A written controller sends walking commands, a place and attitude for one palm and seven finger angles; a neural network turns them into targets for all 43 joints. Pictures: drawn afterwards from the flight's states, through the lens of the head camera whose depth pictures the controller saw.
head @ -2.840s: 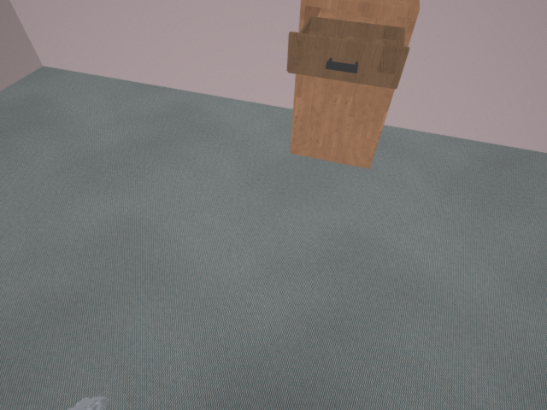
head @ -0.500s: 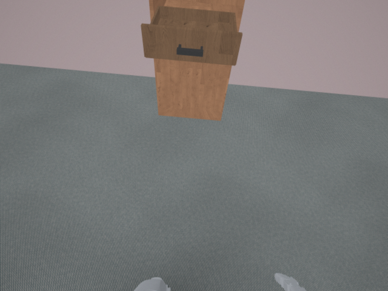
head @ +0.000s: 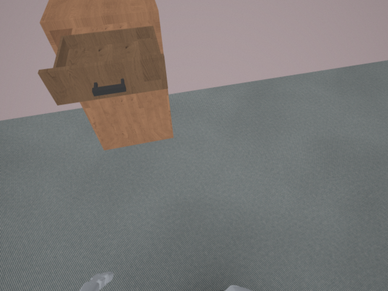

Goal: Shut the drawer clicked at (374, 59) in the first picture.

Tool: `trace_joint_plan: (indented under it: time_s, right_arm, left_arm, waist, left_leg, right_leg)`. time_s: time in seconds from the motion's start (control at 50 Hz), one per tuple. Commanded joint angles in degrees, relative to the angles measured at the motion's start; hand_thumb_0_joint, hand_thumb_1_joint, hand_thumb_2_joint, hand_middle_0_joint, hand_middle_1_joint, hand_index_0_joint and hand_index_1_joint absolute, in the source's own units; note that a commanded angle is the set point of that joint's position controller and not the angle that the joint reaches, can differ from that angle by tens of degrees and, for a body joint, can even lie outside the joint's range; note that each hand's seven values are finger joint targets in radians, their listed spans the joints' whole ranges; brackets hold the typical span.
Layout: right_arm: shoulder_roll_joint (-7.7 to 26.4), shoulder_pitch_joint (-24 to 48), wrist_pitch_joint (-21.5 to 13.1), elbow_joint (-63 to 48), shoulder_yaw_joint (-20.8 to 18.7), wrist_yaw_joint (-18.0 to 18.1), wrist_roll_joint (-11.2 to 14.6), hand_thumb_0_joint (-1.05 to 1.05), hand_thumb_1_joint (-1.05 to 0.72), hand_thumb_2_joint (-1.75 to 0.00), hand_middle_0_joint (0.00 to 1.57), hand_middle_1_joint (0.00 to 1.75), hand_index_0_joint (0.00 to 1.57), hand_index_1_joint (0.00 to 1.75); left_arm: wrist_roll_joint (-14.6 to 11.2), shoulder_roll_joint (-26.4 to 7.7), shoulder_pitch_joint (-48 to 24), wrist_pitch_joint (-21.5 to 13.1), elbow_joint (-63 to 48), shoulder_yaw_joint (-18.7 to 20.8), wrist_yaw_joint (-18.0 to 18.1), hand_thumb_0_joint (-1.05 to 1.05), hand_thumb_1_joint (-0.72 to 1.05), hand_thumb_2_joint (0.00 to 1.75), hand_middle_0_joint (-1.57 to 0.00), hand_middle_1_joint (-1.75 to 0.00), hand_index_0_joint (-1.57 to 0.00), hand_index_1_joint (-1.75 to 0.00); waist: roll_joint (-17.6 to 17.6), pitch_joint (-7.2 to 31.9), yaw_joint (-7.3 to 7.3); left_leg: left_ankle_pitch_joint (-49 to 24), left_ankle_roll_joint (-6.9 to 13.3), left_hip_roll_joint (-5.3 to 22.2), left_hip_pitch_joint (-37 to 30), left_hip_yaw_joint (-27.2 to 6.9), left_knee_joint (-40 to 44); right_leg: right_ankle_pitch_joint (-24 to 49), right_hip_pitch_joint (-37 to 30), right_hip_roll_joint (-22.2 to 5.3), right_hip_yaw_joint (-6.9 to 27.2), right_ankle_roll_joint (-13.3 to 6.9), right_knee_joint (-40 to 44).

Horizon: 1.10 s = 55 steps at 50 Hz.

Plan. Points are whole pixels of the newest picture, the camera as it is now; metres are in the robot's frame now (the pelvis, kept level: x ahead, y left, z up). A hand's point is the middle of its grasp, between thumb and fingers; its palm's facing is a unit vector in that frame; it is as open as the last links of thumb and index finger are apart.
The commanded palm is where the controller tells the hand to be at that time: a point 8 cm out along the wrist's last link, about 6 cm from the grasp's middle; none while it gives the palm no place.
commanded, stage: walk to a spot facing it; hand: left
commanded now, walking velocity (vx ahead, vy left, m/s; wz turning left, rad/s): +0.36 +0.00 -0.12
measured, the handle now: (109, 86) +0.77 +0.31 -0.04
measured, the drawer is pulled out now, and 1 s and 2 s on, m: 0.30 0.30 0.30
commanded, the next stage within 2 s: turn to face it in 0.22 s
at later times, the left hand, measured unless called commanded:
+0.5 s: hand out of the picture +0.16 +0.21 -0.19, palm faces +0.07 -0.99 -0.14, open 7.3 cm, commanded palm none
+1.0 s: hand (119, 237) +0.27 +0.20 -0.15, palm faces +0.21 -0.95 -0.24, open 7.3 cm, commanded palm none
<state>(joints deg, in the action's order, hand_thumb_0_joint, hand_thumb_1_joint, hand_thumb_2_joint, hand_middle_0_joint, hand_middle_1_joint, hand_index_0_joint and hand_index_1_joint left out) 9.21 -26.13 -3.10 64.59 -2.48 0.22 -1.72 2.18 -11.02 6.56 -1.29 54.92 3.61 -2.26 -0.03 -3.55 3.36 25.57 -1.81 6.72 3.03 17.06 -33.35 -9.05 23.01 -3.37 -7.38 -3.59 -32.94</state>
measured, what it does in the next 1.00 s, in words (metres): walks ahead: left foot, then right foot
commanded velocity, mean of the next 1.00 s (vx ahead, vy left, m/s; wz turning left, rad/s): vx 0.10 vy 0.00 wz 0.19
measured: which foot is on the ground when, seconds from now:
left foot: down 0.00-0.00, up 0.02-0.38, down 0.40-0.90, up 0.92-1.00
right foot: down 0.00-0.42, up 0.44-0.86, down 0.88-1.00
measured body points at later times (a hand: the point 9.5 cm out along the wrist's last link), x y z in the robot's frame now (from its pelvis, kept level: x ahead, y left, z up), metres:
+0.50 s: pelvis +0.19 +0.04 +0.00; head +0.20 +0.07 +0.45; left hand +0.16 +0.26 -0.17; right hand +0.27 -0.20 -0.13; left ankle +0.26 +0.12 -0.72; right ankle +0.10 -0.09 -0.66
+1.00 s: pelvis +0.24 +0.01 +0.01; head +0.25 -0.01 +0.46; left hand +0.26 +0.25 -0.13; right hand +0.30 -0.21 -0.15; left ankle +0.23 +0.12 -0.69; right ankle +0.27 -0.09 -0.72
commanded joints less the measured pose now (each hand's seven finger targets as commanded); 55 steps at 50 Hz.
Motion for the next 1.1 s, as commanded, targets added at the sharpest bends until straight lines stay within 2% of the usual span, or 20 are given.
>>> trace_joint_plan:
  time_s: [0.0, 0.04, 0.1, 0.28, 0.34, 0.36, 0.38, 0.4, 0.42, 0.46, 0.52, 0.72, 0.8, 0.82, 0.84, 0.86, 0.88, 0.92, 0.96, 1.08]
  right_arm:
    - [5.98, 7.25, -1.67, -7.33, -0.95, -0.11, 1.25, 0.0, -0.9, -0.9, 0.2, 0.3, 0.2, 0.3]
    - [5.02, 9.32, -0.67, -6.87, -1.32, -0.19, 0.57, 0.0, -0.9, -0.9, 0.2, 0.3, 0.2, 0.3]
    - [2.78, 3.89, 1.16, -4.58, -0.91, -0.35, 0.09, 0.0, -0.9, -0.9, 0.2, 0.3, 0.2, 0.3]
    - [2.16, 12.91, 0.36, -8.53, -0.66, -1.76, 0.41, 0.0, -0.9, -0.9, 0.2, 0.3, 0.2, 0.3]
    - [3.49, 9.13, 0.14, -7.09, -0.56, -1.09, 0.37, 0.0, -0.9, -0.9, 0.2, 0.3, 0.2, 0.3]
    - [5.83, 3.19, -0.17, -5.32, -0.86, -0.65, 0.15, 0.0, -0.9, -0.9, 0.2, 0.3, 0.2, 0.3]
    - [11.22, -2.8, -0.55, -4.47, -1.84, 0.09, -0.59, 0.0, -0.9, -0.9, 0.2, 0.3, 0.2, 0.3]
    - [14.65, -4.62, 0.2, -4.38, -1.96, 0.53, 0.18, 0.0, -0.9, -0.9, 0.2, 0.3, 0.2, 0.3]
    - [13.23, -1.26, 0.44, -4.64, -1.55, 1.06, 0.51, 0.0, -0.9, -0.9, 0.2, 0.3, 0.2, 0.3]
    - [8.69, 6.85, 0.4, -6.78, -0.57, 1.42, 0.64, 0.0, -0.9, -0.9, 0.2, 0.3, 0.2, 0.3]
    - [7.19, 11.49, 0.15, -7.31, 0.12, 1.43, 1.01, 0.0, -0.9, -0.9, 0.2, 0.3, 0.2, 0.3]
    - [8.29, 9.91, 2.68, -7.31, -1.67, 1.2, 0.39, 0.0, -0.9, -0.9, 0.2, 0.3, 0.2, 0.3]
    - [8.32, 10.79, 3.06, -7.3, -1.89, 1.12, 0.79, 0.0, -0.9, -0.9, 0.2, 0.3, 0.2, 0.3]
    - [7.54, 11.04, 3.04, -7.39, -1.71, 0.95, 1.15, 0.0, -0.9, -0.9, 0.2, 0.3, 0.2, 0.3]
    - [5.62, 11.01, 2.94, -7.64, -1.48, 0.59, 1.59, 0.0, -0.9, -0.9, 0.2, 0.3, 0.2, 0.3]
    - [3.37, 10.94, 2.98, -8.42, -0.89, 0.21, 1.73, 0.0, -0.9, -0.9, 0.2, 0.3, 0.2, 0.3]
    - [4.07, 12.1, 3.96, -8.75, -1.01, 0.35, 1.09, 0.0, -0.9, -0.9, 0.2, 0.3, 0.2, 0.3]
    - [4.43, 12.8, 4.97, -7.91, -1.64, 0.33, 0.92, 0.0, -0.9, -0.9, 0.2, 0.3, 0.2, 0.3]
    - [3.23, 11.41, 4.86, -7.19, -1.28, 0.22, 0.89, 0.0, -0.9, -0.9, 0.2, 0.3, 0.2, 0.3]
    - [3.08, 15.41, 3.36, -9.09, -1.05, -0.81, 0.42, 0.0, -0.9, -0.9, 0.2, 0.3, 0.2, 0.3]
  left_arm:
    - [-1.6, -15.76, 22.73, -1.83, 4.23, 3.66, 2.16, 0.0, 0.9, 0.9, -0.2, -0.3, -0.2, -0.3]
    - [-1.57, -9.56, 13.43, -1.91, 2.32, 2.03, 2.67, 0.0, 0.9, 0.9, -0.2, -0.3, -0.2, -0.3]
    - [-0.88, -5.54, 9.12, -2.83, 2.05, 0.67, 2.96, 0.0, 0.9, 0.9, -0.2, -0.3, -0.2, -0.3]
    - [-0.68, -7.05, 13.04, -2.89, 4.79, 0.76, 2.78, 0.0, 0.9, 0.9, -0.2, -0.3, -0.2, -0.3]
    - [-0.92, -6.73, 13.47, -2.19, 5.59, 0.64, 2.9, 0.0, 0.9, 0.9, -0.2, -0.3, -0.2, -0.3]
    - [-1.1, -5.46, 13.94, -1.9, 5.49, 0.32, 3.04, 0.0, 0.9, 0.9, -0.2, -0.3, -0.2, -0.3]
    - [-1.64, -2.99, 16.2, -1.67, 4.77, 0.06, 2.93, 0.0, 0.9, 0.9, -0.2, -0.3, -0.2, -0.3]
    - [-1.73, -2.04, 17.11, -1.77, 3.65, -0.46, 2.89, 0.0, 0.9, 0.9, -0.2, -0.3, -0.2, -0.3]
    - [-1.25, -3.02, 15.49, -1.3, 3.83, -0.56, 3.41, 0.0, 0.9, 0.9, -0.2, -0.3, -0.2, -0.3]
    - [-1.06, -2.44, 11.78, -0.89, 4.15, -0.68, 3.05, 0.0, 0.9, 0.9, -0.2, -0.3, -0.2, -0.3]
    - [-1.08, -0.17, 15.12, 0.79, 5.54, -1.19, 3.14, 0.0, 0.9, 0.9, -0.2, -0.3, -0.2, -0.3]
    - [-0.97, -0.17, 9.13, 2.26, 1.9, -0.67, 4.26, 0.0, 0.9, 0.9, -0.2, -0.3, -0.2, -0.3]
    - [-1.33, -0.85, 11.78, 1.45, 2.19, -0.59, 4.64, 0.0, 0.9, 0.9, -0.2, -0.3, -0.2, -0.3]
    - [-1.3, -1.91, 12.56, 1.08, 2.35, -0.47, 4.82, 0.0, 0.9, 0.9, -0.2, -0.3, -0.2, -0.3]
    - [-0.99, -4.51, 12.61, 0.64, 2.1, -0.14, 5.19, 0.0, 0.9, 0.9, -0.2, -0.3, -0.2, -0.3]
    - [-0.89, -7.55, 12.09, 0.42, 2.01, 0.09, 5.22, 0.0, 0.9, 0.9, -0.2, -0.3, -0.2, -0.3]
    - [-1.14, -8.8, 11.32, 0.14, 1.24, 0.53, 5.01, 0.0, 0.9, 0.9, -0.2, -0.3, -0.2, -0.3]
    - [-0.94, -7.12, 8.48, 0.49, 0.34, 0.29, 5.01, 0.0, 0.9, 0.9, -0.2, -0.3, -0.2, -0.3]
    - [-0.81, -6.27, 8.37, 0.27, 0.21, 0.3, 4.97, 0.0, 0.9, 0.9, -0.2, -0.3, -0.2, -0.3]
    - [-0.26, -7.76, 14.98, -0.64, 3.12, 1.09, 3.72, 0.0, 0.9, 0.9, -0.2, -0.3, -0.2, -0.3]
  waist:
    - [-8.86, 13.64, -11.16]
    - [-1.91, 4.02, -6.62]
    - [-5.26, 0.89, -1.63]
    - [-5.91, -1.18, -3.59]
    - [-4.18, -1.16, -1.36]
    - [1.34, 1.83, 0.91]
    - [13.17, 7.51, 1.86]
    - [19.04, 10.08, 0.93]
    - [15.86, 10.23, 0.71]
    - [8.65, 2.18, -1.48]
    - [6.88, 3.83, -4.64]
    - [6.26, 3.5, -2.25]
    - [4.87, 4.64, -4.04]
    - [3.08, 4.7, -4.63]
    - [-2.85, 4.62, -4.51]
    - [-10.57, 3.69, -3.63]
    - [-16.91, 3.34, -4.35]
    - [-9.81, 0.12, -3.46]
    - [-6.33, 0.66, -3.15]
    - [-8.68, 0.53, -6.57]
  left_leg:
    - [4.85, 1.97, -0.11, 36.54, -12.25, -43.0]
    - [-5.01, 1.8, 3.55, 35.14, -15.1, -40.83]
    - [-8.85, 0.21, 4.02, 29.13, -13.61, -32.57]
    - [-12.8, 1.35, 0.41, 22.48, -10.45, -7.12]
    - [-16.2, 2.33, -2.75, 12.25, -8.28, 0.53]
    - [-21.34, 3.31, -1.72, 3.63, -11.24, 4.36]
    - [-32.21, 8.54, 9.71, -6.05, -26.06, 8.81]
    - [-38.61, 14.36, 18.62, -7.84, -37.68, 14.32]
    - [-30.54, 15.04, 17.98, -3.96, -37.72, 16.58]
    - [-27.0, 14.35, 14.06, 6.8, -32.35, 18.45]
    - [-31.32, 11.26, 7.88, 12.11, -22.28, 18.71]
    - [-21.66, 12.56, 7.43, 9.64, -28.33, 18.16]
    - [-26.28, 10.34, 5.35, 11.38, -27.94, 12.98]
    - [-23.99, 8.26, 3.25, 13.85, -26.95, 10.34]
    - [-19.7, 5.39, -0.41, 18.35, -23.89, 5.79]
    - [-9.45, 2.12, -6.33, 21.01, -17.11, 1.28]
    - [1.14, 1.12, -6.92, 20.39, -15.95, -6.46]
    - [2.0, 0.91, -5.81, 21.55, -16.87, -20.06]
    - [0.41, 0.37, -4.73, 22.62, -16.28, -22.63]
    - [0.66, 0.99, -3.66, 22.89, -13.16, -11.75]
  right_leg:
    - [0.41, -35.87, -21.72, 34.41, -12.56, 15.5]
    - [-3.36, -21.12, -16.99, 24.15, -8.91, 19.11]
    - [3.36, -10.81, -12.74, 12.41, -6.39, 21.61]
    - [3.27, -12.71, -11.12, 9.64, -5.57, 19.55]
    - [10.61, -11.71, -8.77, 5.75, -3.11, 11.29]
    - [11.23, -9.5, -6.33, 3.29, -1.33, 1.02]
    - [-2.82, -1.39, -0.04, -1.23, 2.06, -14.14]
    - [-27.7, 4.27, 3.91, -0.19, 3.13, -28.57]
    - [-27.17, 5.74, 2.17, 4.36, 2.62, -34.59]
    - [-19.74, 7.65, -1.96, 6.58, 3.67, -35.36]
    - [-14.11, -0.47, -2.14, 5.6, 5.25, -26.05]
    - [-14.23, -1.26, -0.11, 5.0, 6.02, -11.65]
    - [-6.54, -10.24, 0.91, 4.45, 5.77, 2.69]
    - [-1.95, -14.33, -0.26, 5.87, 5.55, 9.28]
    - [1.69, -17.99, -5.94, 12.23, 3.87, 13.6]
    - [5.67, -17.24, -14.55, 18.98, 0.16, 15.35]
    - [7.81, -13.21, -19.05, 22.08, -4.68, 18.0]
    - [11.05, -9.59, -17.17, 18.07, -6.9, 18.23]
    - [15.62, -12.2, -15.04, 13.14, -5.72, 16.41]
    - [-6.41, -17.13, -14.99, 13.6, -5.61, 19.77]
